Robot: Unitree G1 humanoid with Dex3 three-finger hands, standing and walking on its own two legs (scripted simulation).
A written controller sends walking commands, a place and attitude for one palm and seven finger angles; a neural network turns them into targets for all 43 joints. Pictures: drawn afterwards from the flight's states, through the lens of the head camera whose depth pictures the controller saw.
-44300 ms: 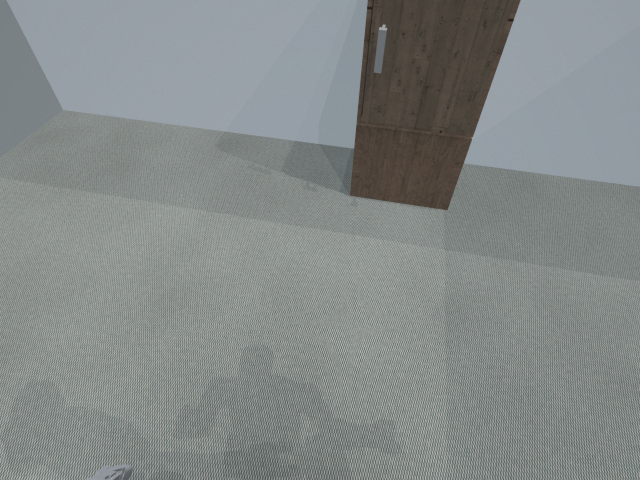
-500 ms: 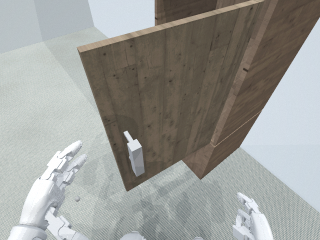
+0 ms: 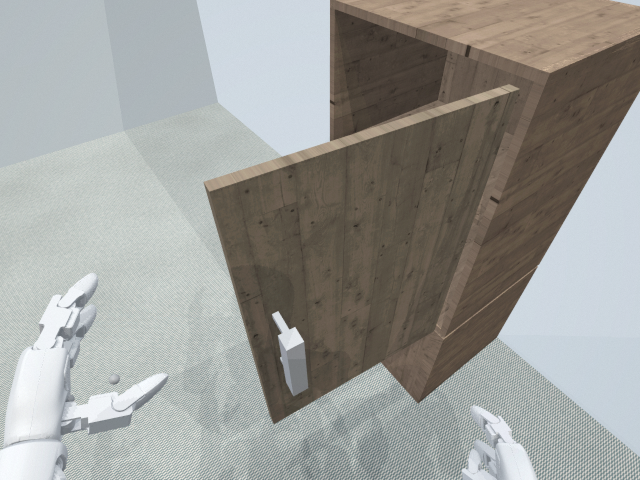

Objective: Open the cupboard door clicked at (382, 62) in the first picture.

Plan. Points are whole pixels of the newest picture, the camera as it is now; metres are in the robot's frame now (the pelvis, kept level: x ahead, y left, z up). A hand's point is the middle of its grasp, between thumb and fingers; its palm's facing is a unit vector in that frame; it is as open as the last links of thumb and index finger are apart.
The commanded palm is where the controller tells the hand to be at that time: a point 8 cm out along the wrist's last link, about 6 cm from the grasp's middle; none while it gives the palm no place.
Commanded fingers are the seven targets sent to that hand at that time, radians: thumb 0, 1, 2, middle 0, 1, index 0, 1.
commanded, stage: draw the hand back to the body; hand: left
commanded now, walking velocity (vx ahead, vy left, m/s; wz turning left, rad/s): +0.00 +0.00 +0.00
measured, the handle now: (287, 352) +0.31 +0.09 -0.04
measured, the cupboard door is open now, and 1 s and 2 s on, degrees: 84 84 84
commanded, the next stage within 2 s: step back with the hand held close in 0.66 s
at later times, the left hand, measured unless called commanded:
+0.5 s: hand (90, 341) +0.19 +0.24 +0.16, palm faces +0.44 -0.81 -0.39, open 7.6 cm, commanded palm +0.14 +0.28 +0.18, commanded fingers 0.00 0.90 0.90 -0.20 -0.30 -0.20 -0.30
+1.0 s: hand (90, 343) +0.19 +0.24 +0.16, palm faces +0.37 -0.80 -0.47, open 7.4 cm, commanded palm +0.13 +0.28 +0.19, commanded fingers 0.00 0.90 0.90 -0.20 -0.30 -0.20 -0.30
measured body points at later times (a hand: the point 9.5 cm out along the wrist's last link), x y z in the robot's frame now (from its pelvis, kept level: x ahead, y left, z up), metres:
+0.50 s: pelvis +0.00 -0.02 +0.01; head -0.02 -0.04 +0.46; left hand +0.16 +0.28 +0.19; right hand +0.19 -0.24 -0.07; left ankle -0.01 +0.09 -0.73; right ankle -0.01 -0.13 -0.73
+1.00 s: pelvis -0.02 -0.02 +0.02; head -0.01 -0.03 +0.46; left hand +0.16 +0.28 +0.19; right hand +0.16 -0.26 -0.07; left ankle -0.01 +0.09 -0.73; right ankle -0.01 -0.13 -0.73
